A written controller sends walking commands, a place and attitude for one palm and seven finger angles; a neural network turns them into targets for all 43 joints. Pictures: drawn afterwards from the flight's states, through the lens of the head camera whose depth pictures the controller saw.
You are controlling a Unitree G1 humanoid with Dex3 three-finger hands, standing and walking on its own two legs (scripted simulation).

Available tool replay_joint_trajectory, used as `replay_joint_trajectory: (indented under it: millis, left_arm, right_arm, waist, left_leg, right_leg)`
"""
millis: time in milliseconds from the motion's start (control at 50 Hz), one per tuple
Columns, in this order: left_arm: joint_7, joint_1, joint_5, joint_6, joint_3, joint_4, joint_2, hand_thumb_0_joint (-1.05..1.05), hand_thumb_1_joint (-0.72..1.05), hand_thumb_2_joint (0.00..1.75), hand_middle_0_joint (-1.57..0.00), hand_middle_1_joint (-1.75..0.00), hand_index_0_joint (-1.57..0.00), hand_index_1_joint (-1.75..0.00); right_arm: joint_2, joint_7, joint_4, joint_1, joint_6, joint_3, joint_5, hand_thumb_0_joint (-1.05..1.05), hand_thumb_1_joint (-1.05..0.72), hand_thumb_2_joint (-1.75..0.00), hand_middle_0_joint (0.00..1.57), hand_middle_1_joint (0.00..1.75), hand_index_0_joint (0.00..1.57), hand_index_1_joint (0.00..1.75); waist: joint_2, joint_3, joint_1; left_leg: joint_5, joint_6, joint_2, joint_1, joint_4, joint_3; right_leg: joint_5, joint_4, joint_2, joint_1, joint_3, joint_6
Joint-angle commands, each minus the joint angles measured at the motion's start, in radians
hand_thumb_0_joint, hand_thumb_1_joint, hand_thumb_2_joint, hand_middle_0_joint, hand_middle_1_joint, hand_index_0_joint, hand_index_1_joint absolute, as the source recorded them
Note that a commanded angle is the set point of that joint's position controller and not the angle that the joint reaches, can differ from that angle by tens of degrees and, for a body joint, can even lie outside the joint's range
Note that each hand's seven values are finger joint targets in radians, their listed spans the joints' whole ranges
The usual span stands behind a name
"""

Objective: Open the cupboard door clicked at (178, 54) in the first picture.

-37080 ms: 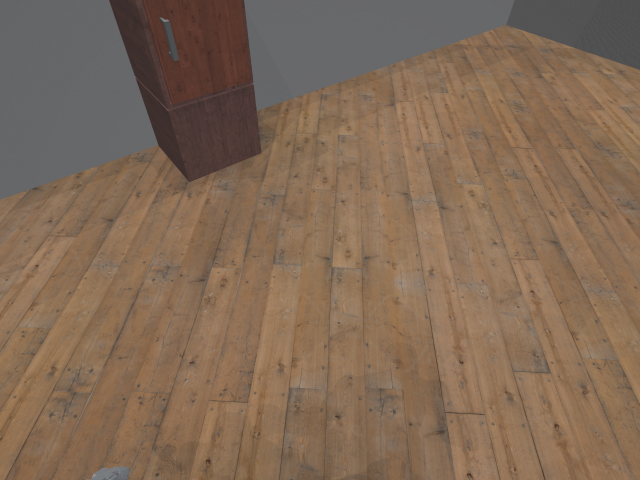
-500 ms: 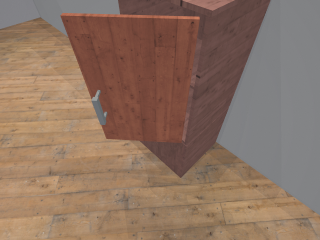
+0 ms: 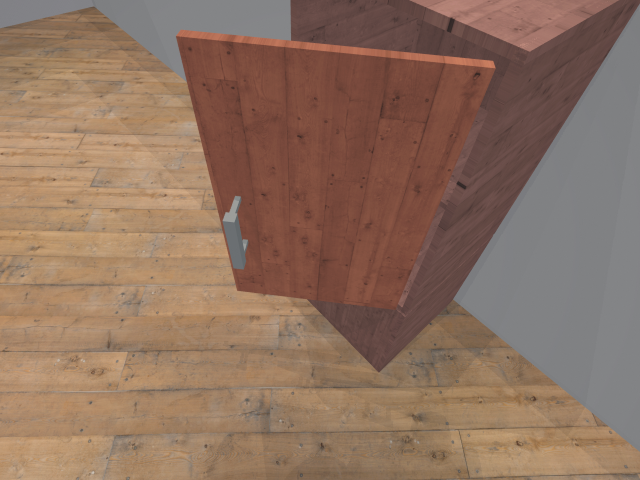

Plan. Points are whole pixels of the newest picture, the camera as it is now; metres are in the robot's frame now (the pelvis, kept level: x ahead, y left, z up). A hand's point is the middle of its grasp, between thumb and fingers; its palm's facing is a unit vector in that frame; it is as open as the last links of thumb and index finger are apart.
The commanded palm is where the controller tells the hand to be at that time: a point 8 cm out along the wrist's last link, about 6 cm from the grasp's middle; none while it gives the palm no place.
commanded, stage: come to a stop and stand still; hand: left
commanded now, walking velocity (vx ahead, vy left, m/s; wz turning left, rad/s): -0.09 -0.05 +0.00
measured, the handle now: (238, 233) +0.51 +0.19 -0.08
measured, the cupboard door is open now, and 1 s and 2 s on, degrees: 42 42 42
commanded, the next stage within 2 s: look again from close up in 0.66 s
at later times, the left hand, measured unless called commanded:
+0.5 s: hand out of the picture +0.05 +0.16 -0.15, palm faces +0.00 -0.97 -0.24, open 7.4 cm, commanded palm none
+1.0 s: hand out of the picture +0.01 +0.16 -0.17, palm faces -0.02 -0.98 -0.19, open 7.4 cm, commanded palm none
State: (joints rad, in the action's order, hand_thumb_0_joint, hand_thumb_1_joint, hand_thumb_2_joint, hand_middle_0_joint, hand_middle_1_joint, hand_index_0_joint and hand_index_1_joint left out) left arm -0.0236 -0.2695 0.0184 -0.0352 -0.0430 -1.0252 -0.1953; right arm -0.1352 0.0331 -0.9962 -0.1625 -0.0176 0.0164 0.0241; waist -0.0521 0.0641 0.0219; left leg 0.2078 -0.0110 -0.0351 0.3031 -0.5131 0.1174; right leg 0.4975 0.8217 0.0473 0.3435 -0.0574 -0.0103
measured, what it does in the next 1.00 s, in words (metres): steps on the spot: right foot, then left foot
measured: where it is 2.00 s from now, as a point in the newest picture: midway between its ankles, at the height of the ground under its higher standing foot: outside the picture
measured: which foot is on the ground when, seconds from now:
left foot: down 0.00-0.14, up 0.16-0.36, down 0.38-1.00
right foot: up 0.00-0.10, down 0.12-1.00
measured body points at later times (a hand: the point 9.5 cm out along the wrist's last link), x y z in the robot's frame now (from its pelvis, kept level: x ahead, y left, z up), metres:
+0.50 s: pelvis -0.02 -0.02 +0.00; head -0.02 -0.04 +0.45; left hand +0.05 +0.21 -0.14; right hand +0.01 -0.25 -0.15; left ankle -0.02 +0.08 -0.73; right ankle +0.00 -0.10 -0.73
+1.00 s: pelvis +0.01 -0.01 +0.01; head +0.02 -0.01 +0.46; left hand +0.01 +0.22 -0.15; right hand +0.00 -0.23 -0.15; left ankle -0.02 +0.08 -0.73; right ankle +0.00 -0.10 -0.73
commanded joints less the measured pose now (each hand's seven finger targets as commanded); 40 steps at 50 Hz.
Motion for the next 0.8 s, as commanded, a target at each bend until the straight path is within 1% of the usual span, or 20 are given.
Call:
replay_joint_trajectory:
  millis: [0, 60, 80, 100, 120, 140, 160, 180, 200, 240, 280, 320, 340, 360, 380, 400, 420, 500, 660, 780]
  left_arm:
    - [0.004, -0.085, 0.006, 0.004, -0.013, 0.062, -0.030, 0.00, 0.90, 0.90, -0.20, -0.30, -0.20, -0.30]
    - [0.004, -0.142, 0.008, 0.010, -0.020, 0.065, -0.025, 0.00, 0.90, 0.90, -0.20, -0.30, -0.20, -0.30]
    - [0.000, -0.142, 0.014, 0.018, -0.023, 0.074, -0.053, 0.00, 0.90, 0.90, -0.20, -0.30, -0.20, -0.30]
    - [-0.007, -0.115, 0.020, 0.031, -0.023, 0.082, -0.110, 0.00, 0.90, 0.90, -0.20, -0.30, -0.20, -0.30]
    - [-0.006, -0.081, 0.013, 0.035, -0.020, 0.095, -0.131, 0.00, 0.90, 0.90, -0.20, -0.30, -0.20, -0.30]
    - [-0.009, -0.057, 0.014, 0.039, -0.019, 0.103, -0.120, 0.00, 0.90, 0.90, -0.20, -0.30, -0.20, -0.30]
    - [-0.048, -0.064, 0.027, 0.032, -0.016, 0.118, -0.131, 0.00, 0.90, 0.90, -0.20, -0.30, -0.20, -0.30]
    - [-0.049, -0.019, 0.014, 0.048, -0.016, 0.162, -0.149, 0.00, 0.90, 0.90, -0.20, -0.30, -0.20, -0.30]
    - [-0.047, -0.018, 0.010, 0.063, -0.011, 0.163, -0.133, 0.00, 0.90, 0.90, -0.20, -0.30, -0.20, -0.30]
    - [-0.041, -0.027, 0.015, 0.066, -0.008, 0.164, -0.132, 0.00, 0.90, 0.90, -0.20, -0.30, -0.20, -0.30]
    - [-0.037, -0.006, 0.010, 0.059, -0.004, 0.166, -0.129, 0.00, 0.90, 0.90, -0.20, -0.30, -0.20, -0.30]
    - [-0.032, 0.012, -0.001, 0.061, 0.003, 0.159, -0.122, 0.00, 0.90, 0.90, -0.20, -0.30, -0.20, -0.30]
    - [-0.029, 0.015, -0.006, 0.063, 0.007, 0.154, -0.110, 0.00, 0.90, 0.90, -0.20, -0.30, -0.20, -0.30]
    - [-0.026, 0.010, -0.009, 0.066, 0.010, 0.150, -0.097, 0.00, 0.90, 0.90, -0.20, -0.30, -0.20, -0.30]
    - [-0.024, 0.007, -0.009, 0.071, 0.007, 0.152, -0.103, 0.00, 0.90, 0.90, -0.20, -0.30, -0.20, -0.30]
    - [-0.024, 0.010, -0.009, 0.065, 0.009, 0.136, -0.105, 0.00, 0.90, 0.90, -0.20, -0.30, -0.20, -0.30]
    - [-0.020, 0.003, -0.010, 0.060, 0.013, 0.126, -0.108, 0.00, 0.90, 0.90, -0.20, -0.30, -0.20, -0.30]
    - [-0.014, -0.010, -0.010, 0.067, 0.023, 0.092, -0.110, 0.00, 0.90, 0.90, -0.20, -0.30, -0.20, -0.30]
    - [-0.013, -0.022, -0.015, 0.073, 0.032, 0.045, -0.104, 0.00, 0.90, 0.90, -0.20, -0.30, -0.20, -0.30]
    - [-0.015, -0.040, -0.016, 0.077, 0.040, 0.003, -0.090, 0.00, 0.90, 0.90, -0.20, -0.30, -0.20, -0.30]
  right_arm:
    - [-0.206, 0.023, 0.026, -0.090, 0.012, 0.065, 0.005, 0.00, -0.90, -0.90, 0.20, 0.30, 0.20, 0.30]
    - [-0.198, 0.014, 0.045, -0.042, 0.020, 0.067, -0.002, 0.00, -0.90, -0.90, 0.20, 0.30, 0.20, 0.30]
    - [-0.160, 0.008, 0.048, -0.049, 0.023, 0.062, -0.007, 0.00, -0.90, -0.90, 0.20, 0.30, 0.20, 0.30]
    - [-0.089, 0.001, 0.054, -0.068, 0.029, 0.047, -0.015, 0.00, -0.90, -0.90, 0.20, 0.30, 0.20, 0.30]
    - [-0.069, -0.005, 0.058, -0.061, 0.040, 0.042, -0.014, 0.00, -0.90, -0.90, 0.20, 0.30, 0.20, 0.30]
    - [-0.069, -0.005, 0.053, -0.038, 0.052, 0.044, -0.010, 0.00, -0.90, -0.90, 0.20, 0.30, 0.20, 0.30]
    - [-0.170, -0.015, 0.092, -0.007, 0.042, 0.067, -0.006, 0.00, -0.90, -0.90, 0.20, 0.30, 0.20, 0.30]
    - [-0.115, -0.028, 0.107, -0.025, 0.044, 0.055, -0.004, 0.00, -0.90, -0.90, 0.20, 0.30, 0.20, 0.30]
    - [-0.085, -0.035, 0.121, -0.016, 0.039, 0.038, -0.004, 0.00, -0.90, -0.90, 0.20, 0.30, 0.20, 0.30]
    - [-0.077, -0.030, 0.137, -0.025, 0.039, 0.033, -0.014, 0.00, -0.90, -0.90, 0.20, 0.30, 0.20, 0.30]
    - [-0.092, -0.026, 0.124, -0.075, 0.038, 0.031, -0.014, 0.00, -0.90, -0.90, 0.20, 0.30, 0.20, 0.30]
    - [-0.092, -0.026, 0.095, -0.126, 0.028, 0.021, -0.010, 0.00, -0.90, -0.90, 0.20, 0.30, 0.20, 0.30]
    - [-0.112, -0.026, 0.082, -0.148, 0.021, 0.020, -0.008, 0.00, -0.90, -0.90, 0.20, 0.30, 0.20, 0.30]
    - [-0.137, -0.024, 0.076, -0.144, 0.013, 0.019, -0.004, 0.00, -0.90, -0.90, 0.20, 0.30, 0.20, 0.30]
    - [-0.155, -0.020, 0.080, -0.142, 0.011, 0.016, -0.002, 0.00, -0.90, -0.90, 0.20, 0.30, 0.20, 0.30]
    - [-0.133, -0.021, 0.065, -0.127, 0.005, 0.011, -0.002, 0.00, -0.90, -0.90, 0.20, 0.30, 0.20, 0.30]
    - [-0.127, -0.021, 0.061, -0.115, 0.004, 0.002, -0.001, 0.00, -0.90, -0.90, 0.20, 0.30, 0.20, 0.30]
    - [-0.134, -0.019, 0.035, -0.137, 0.004, -0.006, -0.002, 0.00, -0.90, -0.90, 0.20, 0.30, 0.20, 0.30]
    - [-0.135, -0.018, -0.033, -0.172, -0.004, -0.020, -0.005, 0.00, -0.90, -0.90, 0.20, 0.30, 0.20, 0.30]
    - [-0.133, -0.011, -0.072, -0.173, -0.016, -0.026, -0.011, 0.00, -0.90, -0.90, 0.20, 0.30, 0.20, 0.30]
  waist:
    - [0.185, -0.114, -0.027]
    - [0.146, -0.120, 0.012]
    - [0.034, -0.109, 0.013]
    - [-0.164, -0.092, -0.009]
    - [-0.191, -0.081, -0.010]
    - [-0.190, -0.069, -0.002]
    - [-0.070, -0.092, -0.006]
    - [-0.003, -0.120, -0.032]
    - [0.081, -0.146, -0.029]
    - [-0.077, -0.094, -0.025]
    - [-0.109, -0.064, -0.039]
    - [-0.043, -0.031, -0.059]
    - [-0.002, -0.023, -0.061]
    - [0.053, -0.005, -0.047]
    - [0.050, 0.002, -0.038]
    - [0.166, -0.006, -0.030]
    - [0.171, -0.002, -0.022]
    - [0.016, -0.001, -0.025]
    - [0.033, 0.001, -0.027]
    - [0.062, -0.033, -0.022]
  left_leg:
    - [-0.603, -0.179, -0.310, -0.136, 0.129, -0.226]
    - [-0.341, -0.117, -0.246, -0.015, 0.075, -0.178]
    - [-0.164, -0.065, -0.166, 0.023, 0.005, -0.128]
    - [0.080, -0.001, -0.047, 0.072, -0.083, -0.035]
    - [0.255, 0.018, 0.008, 0.070, -0.184, -0.040]
    - [0.311, 0.012, 0.000, 0.066, -0.291, -0.082]
    - [0.245, 0.044, 0.027, 0.119, -0.420, -0.034]
    - [0.196, 0.021, -0.013, 0.139, -0.446, -0.093]
    - [0.196, 0.019, -0.002, 0.125, -0.365, -0.075]
    - [0.228, 0.013, 0.015, 0.084, -0.266, -0.064]
    - [0.192, 0.006, 0.023, -0.001, -0.147, -0.061]
    - [0.092, -0.002, 0.019, -0.107, 0.027, -0.073]
    - [0.057, -0.015, -0.013, -0.129, 0.076, -0.111]
    - [0.018, -0.037, -0.059, -0.111, 0.100, -0.159]
    - [0.020, -0.046, -0.080, -0.066, 0.101, -0.169]
    - [0.017, -0.043, -0.077, -0.038, 0.145, -0.190]
    - [0.044, -0.042, -0.079, -0.006, 0.170, -0.201]
    - [0.087, -0.027, -0.050, -0.020, 0.167, -0.156]
    - [0.064, -0.023, -0.048, -0.034, 0.172, -0.150]
    - [-0.016, -0.028, -0.069, -0.065, 0.185, -0.159]
  right_leg:
    - [-0.032, -0.051, -0.005, 0.006, 0.024, 0.010]
    - [-0.256, -0.281, -0.007, -0.150, 0.017, 0.010]
    - [-0.367, -0.403, 0.032, -0.171, 0.077, 0.018]
    - [-0.512, -0.473, 0.175, -0.158, 0.227, 0.060]
    - [-0.559, -0.509, 0.257, -0.084, 0.265, 0.138]
    - [-0.538, -0.523, 0.254, -0.035, 0.267, 0.168]
    - [-0.721, -0.512, 0.218, -0.138, 0.383, 0.159]
    - [-0.617, -0.457, 0.211, -0.162, 0.300, 0.188]
    - [-0.727, -0.434, 0.206, -0.217, 0.247, 0.196]
    - [-0.683, -0.443, 0.183, -0.177, 0.211, 0.195]
    - [-0.452, -0.477, 0.150, -0.105, 0.199, 0.172]
    - [-0.292, -0.476, 0.118, -0.029, 0.188, 0.125]
    - [-0.229, -0.465, 0.092, -0.013, 0.177, 0.096]
    - [-0.201, -0.469, 0.062, -0.007, 0.168, 0.072]
    - [-0.219, -0.483, 0.049, -0.046, 0.170, 0.060]
    - [-0.225, -0.465, 0.053, -0.086, 0.154, 0.065]
    - [-0.222, -0.455, 0.039, -0.125, 0.141, 0.063]
    - [-0.160, -0.520, 0.066, -0.148, 0.177, 0.072]
    - [-0.173, -0.528, 0.074, -0.151, 0.182, 0.077]
    - [-0.341, -0.475, 0.066, -0.198, 0.150, 0.074]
